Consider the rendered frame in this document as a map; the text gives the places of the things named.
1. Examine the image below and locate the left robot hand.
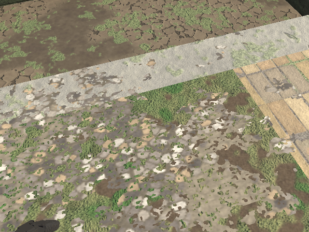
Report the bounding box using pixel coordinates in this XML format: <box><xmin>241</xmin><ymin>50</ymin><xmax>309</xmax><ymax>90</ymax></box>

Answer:
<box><xmin>15</xmin><ymin>219</ymin><xmax>60</xmax><ymax>232</ymax></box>

